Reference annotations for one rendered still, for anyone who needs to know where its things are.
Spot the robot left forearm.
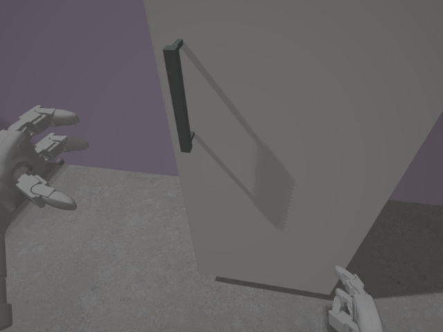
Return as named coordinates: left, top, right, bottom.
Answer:
left=0, top=182, right=19, bottom=331

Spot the robot right hand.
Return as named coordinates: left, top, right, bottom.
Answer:
left=329, top=266, right=385, bottom=332

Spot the robot left hand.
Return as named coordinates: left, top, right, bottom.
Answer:
left=0, top=105, right=89, bottom=210

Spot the handle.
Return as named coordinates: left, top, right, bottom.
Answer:
left=163, top=39, right=195, bottom=153

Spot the fridge door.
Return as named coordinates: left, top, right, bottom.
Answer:
left=143, top=0, right=443, bottom=295

